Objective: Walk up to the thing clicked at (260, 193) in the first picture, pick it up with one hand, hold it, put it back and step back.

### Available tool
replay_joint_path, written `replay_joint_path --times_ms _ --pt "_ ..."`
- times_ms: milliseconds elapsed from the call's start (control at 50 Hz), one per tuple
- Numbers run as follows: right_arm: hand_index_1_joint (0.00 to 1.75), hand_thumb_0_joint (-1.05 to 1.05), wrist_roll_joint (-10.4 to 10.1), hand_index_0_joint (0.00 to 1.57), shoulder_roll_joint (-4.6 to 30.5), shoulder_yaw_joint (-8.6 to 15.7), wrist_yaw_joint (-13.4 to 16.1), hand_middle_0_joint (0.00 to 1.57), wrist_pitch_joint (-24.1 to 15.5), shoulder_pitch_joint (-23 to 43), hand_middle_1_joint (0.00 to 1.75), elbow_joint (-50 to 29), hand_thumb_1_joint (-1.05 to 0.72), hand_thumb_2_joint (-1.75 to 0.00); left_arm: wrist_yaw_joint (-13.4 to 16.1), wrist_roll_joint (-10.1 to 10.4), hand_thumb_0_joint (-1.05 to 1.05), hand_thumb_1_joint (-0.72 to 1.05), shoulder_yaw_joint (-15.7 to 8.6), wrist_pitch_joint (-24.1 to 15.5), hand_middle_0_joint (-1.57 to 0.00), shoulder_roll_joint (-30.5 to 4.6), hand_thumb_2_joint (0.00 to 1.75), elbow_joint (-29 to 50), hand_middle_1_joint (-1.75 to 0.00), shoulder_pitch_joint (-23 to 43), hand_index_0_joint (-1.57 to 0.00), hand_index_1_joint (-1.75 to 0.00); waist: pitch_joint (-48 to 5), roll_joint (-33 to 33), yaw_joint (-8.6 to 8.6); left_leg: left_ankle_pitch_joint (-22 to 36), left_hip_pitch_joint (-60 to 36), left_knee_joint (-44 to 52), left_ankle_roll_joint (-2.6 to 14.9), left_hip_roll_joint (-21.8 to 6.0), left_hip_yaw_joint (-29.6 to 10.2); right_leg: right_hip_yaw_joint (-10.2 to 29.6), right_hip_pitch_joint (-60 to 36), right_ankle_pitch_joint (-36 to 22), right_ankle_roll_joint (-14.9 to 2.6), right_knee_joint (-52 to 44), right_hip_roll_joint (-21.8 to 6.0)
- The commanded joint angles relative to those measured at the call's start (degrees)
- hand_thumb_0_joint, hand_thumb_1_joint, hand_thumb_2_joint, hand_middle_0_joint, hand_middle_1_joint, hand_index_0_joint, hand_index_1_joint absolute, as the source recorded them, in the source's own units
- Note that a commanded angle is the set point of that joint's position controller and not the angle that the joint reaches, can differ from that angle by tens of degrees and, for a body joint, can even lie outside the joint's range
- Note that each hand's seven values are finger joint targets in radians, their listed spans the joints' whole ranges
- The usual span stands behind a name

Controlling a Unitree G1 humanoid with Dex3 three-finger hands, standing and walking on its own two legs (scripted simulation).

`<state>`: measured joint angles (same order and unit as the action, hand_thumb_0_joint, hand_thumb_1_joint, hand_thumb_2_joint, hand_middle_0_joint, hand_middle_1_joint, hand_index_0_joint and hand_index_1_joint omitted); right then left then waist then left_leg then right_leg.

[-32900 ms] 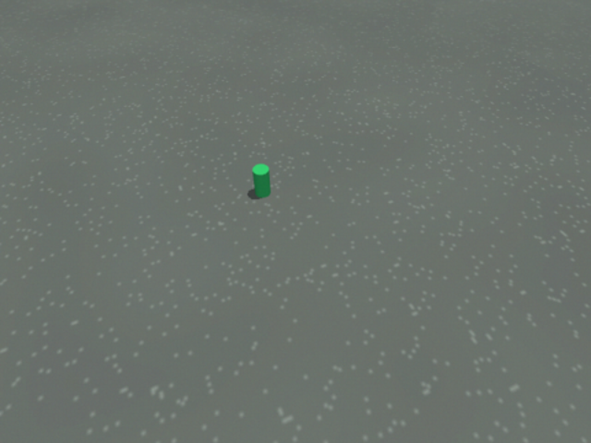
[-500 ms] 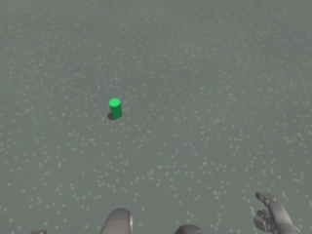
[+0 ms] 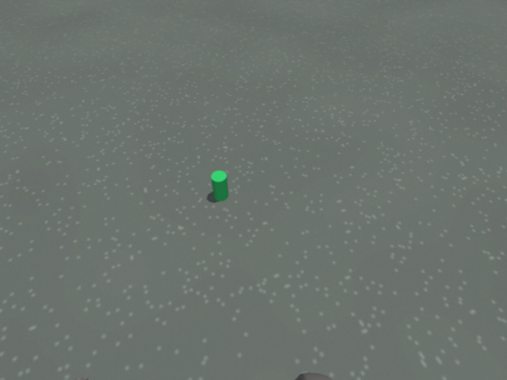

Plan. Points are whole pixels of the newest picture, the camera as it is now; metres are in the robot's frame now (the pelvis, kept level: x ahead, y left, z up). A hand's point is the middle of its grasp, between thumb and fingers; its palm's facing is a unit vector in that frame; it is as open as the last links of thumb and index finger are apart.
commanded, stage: step back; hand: left
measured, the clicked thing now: (220, 186) +1.07 +0.18 -0.69
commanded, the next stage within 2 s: stand in 0.82 s
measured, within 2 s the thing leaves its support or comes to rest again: neither
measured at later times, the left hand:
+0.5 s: hand out of the picture +0.05 +0.30 -0.15, palm faces +0.05 -0.92 -0.38, open 7.4 cm
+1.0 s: hand (101, 370) +0.16 +0.28 -0.14, palm faces -0.03 -0.94 -0.33, open 7.4 cm
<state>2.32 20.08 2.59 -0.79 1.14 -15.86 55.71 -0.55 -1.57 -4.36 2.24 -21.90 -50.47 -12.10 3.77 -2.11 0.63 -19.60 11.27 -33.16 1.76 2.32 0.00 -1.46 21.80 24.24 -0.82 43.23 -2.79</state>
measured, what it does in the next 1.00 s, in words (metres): steps on the spot: left foot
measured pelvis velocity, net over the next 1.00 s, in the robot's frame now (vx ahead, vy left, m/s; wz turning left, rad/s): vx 0.05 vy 0.03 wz -0.02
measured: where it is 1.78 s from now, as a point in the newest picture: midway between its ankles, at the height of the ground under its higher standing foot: outside the picture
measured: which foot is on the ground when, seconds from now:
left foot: down 0.00-0.18, up 0.20-0.40, down 0.42-1.00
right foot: down 0.00-1.00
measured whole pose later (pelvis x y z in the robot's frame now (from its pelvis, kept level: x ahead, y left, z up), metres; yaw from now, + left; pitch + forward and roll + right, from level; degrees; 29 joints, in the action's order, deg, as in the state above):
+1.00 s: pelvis +0.05 +0.03 +0.01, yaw -1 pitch -2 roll +0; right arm 0.2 19.8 0.9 -0.6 -0.7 -3.3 62.8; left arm -0.4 0.0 -0.4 -1.0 -20.0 -61.4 -3.6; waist 3.8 -0.4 -0.3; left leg -12.9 10.6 -25.9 -0.8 -2.2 2.9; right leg 0.6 7.5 15.2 2.1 24.9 -2.1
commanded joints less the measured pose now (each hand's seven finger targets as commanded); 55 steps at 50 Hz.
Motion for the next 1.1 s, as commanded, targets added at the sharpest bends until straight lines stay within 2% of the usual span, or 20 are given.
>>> replay_joint_path --times_ms 0,80,120,160,180,200,240,300,380,400,420,440,460,480,560,620,660,720,800,1080 --pt "0.3 0.0 0.9 0.2 14.2 3.0 1.1 0.2 -2.8 10.2 0.3 -6.8 -0.9 -0.9 -0.3 0.7 0.0 0.9 -2.8 -3.0 -0.2 -11.4 0.9 2.8 -0.3 3.7 -0.2 -0.3 6.3 8.8 1.54 -18.4 13.0 19.6 8.87 -14.6 -17.4 3.0 -0.6 2.0 -0.45 2.5 0.4" --pt "0.3 0.0 0.2 0.2 14.6 3.6 0.2 0.2 -2.2 8.5 0.3 -5.5 -0.9 -0.9 -0.2 0.5 0.0 0.9 -2.3 -4.2 -0.2 -9.3 0.9 -0.8 -0.3 -0.2 -0.2 -0.3 1.3 10.4 1.04 -16.9 9.8 13.7 4.69 -10.7 -10.7 -3.2 -10.6 -5.9 -0.18 -14.4 4.4" --pt "0.3 0.0 -0.3 0.2 12.3 3.0 0.1 0.2 -1.2 7.1 0.3 -5.5 -0.9 -0.9 1.0 -0.3 0.0 0.9 -2.5 -5.2 -0.2 -10.3 0.9 -2.6 -0.3 -3.1 -0.2 -0.3 -1.5 7.5 1.82 -14.3 12.5 3.9 3.36 -8.3 -6.9 0.9 -18.4 -5.8 -0.96 -19.9 3.4" --pt "0.3 0.0 -0.3 0.2 9.0 2.2 0.2 0.2 -1.1 6.3 0.3 -6.7 -0.9 -0.9 1.7 -1.2 0.0 0.9 -4.2 -6.2 -0.2 -17.3 0.9 -2.7 -0.3 -5.3 -0.2 -0.3 -0.8 -5.3 2.99 -14.0 25.5 -15.7 0.02 -0.3 -1.9 32.7 -19.6 19.3 -8.76 -31.7 -15.6" --pt "0.3 0.0 0.5 0.2 13.1 3.6 0.7 0.2 -1.1 6.8 0.3 -6.0 -0.9 -0.9 1.6 -1.2 0.0 0.9 -4.7 -6.2 -0.2 -19.9 0.9 -1.5 -0.3 -1.6 -0.2 -0.3 3.7 -1.7 2.51 -13.3 21.9 -20.5 -0.57 -3.8 -7.1 38.2 -8.1 25.7 -13.38 -33.5 -21.8" --pt "0.3 0.0 0.1 0.2 14.7 4.2 0.5 0.2 -1.3 4.5 0.3 -5.3 -0.9 -0.9 1.7 -0.9 0.0 0.9 -4.7 -6.4 -0.2 -19.1 0.9 -0.3 -0.3 2.2 -0.2 -0.3 5.3 -0.9 0.3 -10.8 20.4 -21.2 -0.16 -6.2 -8.7 36.2 -6.0 23.8 -14.62 -32.5 -22.0" --pt "0.3 0.0 -0.4 0.2 12.8 4.0 0.0 0.2 -2.0 5.7 0.3 -4.9 -0.9 -0.9 1.6 -0.7 0.0 0.9 -3.6 -7.2 -0.2 -15.0 0.9 -0.7 -0.3 0.2 -0.2 -0.3 2.8 1.6 1.0 -7.7 20.3 -17.3 -0.42 -5.5 -8.3 25.1 -11.3 8.2 -10.88 -29.2 -15.9" --pt "0.3 0.0 -0.2 0.2 11.5 3.7 -0.5 0.2 -2.1 4.5 0.3 -4.9 -0.9 -0.9 1.4 -0.8 0.0 0.9 -3.5 -7.2 -0.2 -16.0 0.9 -1.4 -0.3 1.2 -0.2 -0.3 -0.9 -4.8 0.31 -6.4 13.9 -12.8 -1.25 -6.3 -3.8 17.6 -8.7 -3.1 -10.06 -26.2 -14.3" --pt "0.3 0.0 -0.4 0.2 9.9 3.7 0.1 0.2 -2.8 2.1 0.3 -2.2 -0.9 -0.9 1.0 0.3 0.0 0.9 -1.5 -5.7 -0.2 -12.7 0.9 -0.5 -0.3 5.0 -0.2 -0.3 -4.1 -5.2 -2.03 7.3 -1.6 6.4 -1.86 -2.1 2.6 5.4 -3.0 -17.0 -5.58 -14.1 -7.3" --pt "0.3 0.0 -0.2 0.2 11.0 4.2 0.6 0.2 -3.0 2.0 0.3 -1.9 -0.9 -0.9 0.8 0.4 0.0 0.9 -0.7 -5.4 -0.2 -10.9 0.9 -0.5 -0.3 3.8 -0.2 -0.3 -5.3 -2.4 -2.21 11.2 -5.8 7.0 -1.27 -2.6 0.9 3.5 -0.3 -18.7 -4.06 -9.9 -5.6" --pt "0.3 0.0 0.3 0.2 12.7 4.5 1.1 0.2 -3.3 1.9 0.3 -1.7 -0.9 -0.9 0.8 0.6 0.0 0.9 0.0 -4.9 -0.2 -8.8 0.9 -0.3 -0.3 3.0 -0.2 -0.3 -6.6 2.1 -2.03 9.0 -7.3 9.6 0.14 -7.8 -5.8 1.6 1.9 -15.6 -2.82 -5.1 -3.0" --pt "0.3 0.0 0.5 0.2 15.4 4.5 1.4 0.2 -3.6 4.2 0.3 -2.8 -0.9 -0.9 0.7 1.4 0.0 0.9 0.8 -4.3 -0.2 -6.5 0.9 -0.4 -0.3 1.1 -0.2 -0.3 -7.1 9.5 -0.41 3.2 -6.6 15.1 3.36 -17.3 -19.7 0.7 5.3 -4.8 -0.55 -0.9 1.2" --pt "0.3 0.0 0.1 0.2 19.0 4.7 1.4 0.2 -3.5 7.1 0.3 -3.6 -0.9 -0.9 1.2 1.4 0.0 0.9 -0.2 -3.4 -0.2 -10.2 0.9 -1.9 -0.3 1.3 -0.2 -0.3 -6.0 10.1 -0.92 -5.1 1.9 17.1 9.55 -22.5 -24.7 2.4 1.2 7.7 -0.25 2.6 1.2" --pt "0.3 0.0 -0.2 0.2 19.2 4.9 1.3 0.2 -3.2 9.3 0.3 -3.5 -0.9 -0.9 1.2 1.2 0.0 0.9 -0.6 -3.2 -0.2 -12.1 0.9 -2.9 -0.3 1.2 -0.2 -0.3 -3.5 8.7 -0.39 -8.7 7.3 17.4 11.23 -22.5 -23.7 3.3 -2.5 7.9 -0.34 4.2 -0.3" --pt "0.3 0.0 -0.4 0.2 15.3 3.3 1.4 0.2 -3.4 12.6 0.3 -3.0 -0.9 -0.9 1.0 1.4 0.0 0.9 -0.4 -4.0 -0.2 -9.9 0.9 -5.8 -0.3 -2.8 -0.2 -0.3 -4.1 11.3 2.3 9.0 3.9 8.7 4.62 -14.4 -9.7 0.8 -6.3 -4.7 -0.7 -10.9 0.6" --pt "0.3 0.0 -1.6 0.2 11.9 2.1 1.3 0.2 -2.8 13.2 0.3 -2.6 -0.9 -0.9 1.9 0.5 0.0 0.9 -1.2 -4.7 -0.2 -12.2 0.9 -6.7 -0.3 -1.6 -0.2 -0.3 -7.5 6.4 1.94 18.8 7.1 0.3 1.12 -10.9 -4.8 7.4 -16.4 -21.8 -1.88 -17.1 -2.5" --pt "0.3 0.0 -1.7 0.2 10.5 1.8 1.5 0.2 -2.7 11.1 0.3 -1.2 -0.9 -0.9 1.7 0.6 0.0 0.9 -1.0 -5.0 -0.2 -15.0 0.9 -5.3 -0.3 4.3 -0.2 -0.3 -7.3 0.8 -1.18 9.4 1.9 1.8 -0.75 -7.5 -2.0 13.4 -9.3 -20.8 -4.21 -17.2 -7.3" --pt "0.3 0.0 -1.3 0.2 12.8 2.3 1.6 0.2 -3.3 12.6 0.3 0.8 -0.9 -0.9 1.6 1.2 0.0 0.9 -0.1 -4.7 -0.2 -11.8 0.9 -4.9 -0.3 6.7 -0.2 -0.3 -7.7 3.0 -0.59 21.3 -0.5 5.6 0.79 -10.6 -3.8 5.8 -11.6 -27.3 -1.52 -14.3 -3.5" --pt "0.3 0.0 -2.0 0.2 11.9 1.2 1.3 0.2 -3.3 11.8 0.3 2.1 -0.9 -0.9 1.4 1.6 0.0 0.9 1.2 -4.7 -0.2 -10.7 0.9 -7.6 -0.3 6.0 -0.2 -0.3 -8.5 1.6 -0.81 26.5 -2.6 6.8 0.75 -10.2 -3.8 6.3 -14.3 -31.1 -0.78 -16.6 -4.2" --pt "0.3 0.0 -1.9 0.2 12.0 0.6 1.0 0.2 -3.4 15.9 0.3 4.7 -0.9 -0.9 1.0 1.2 0.0 0.9 1.9 -4.4 -0.2 -10.2 0.9 -10.1 -0.3 10.4 -0.2 -0.3 -7.5 3.5 -0.52 23.0 -6.7 14.2 -1.22 -10.4 -2.8 5.5 -17.3 -26.3 0.42 -24.7 -4.6"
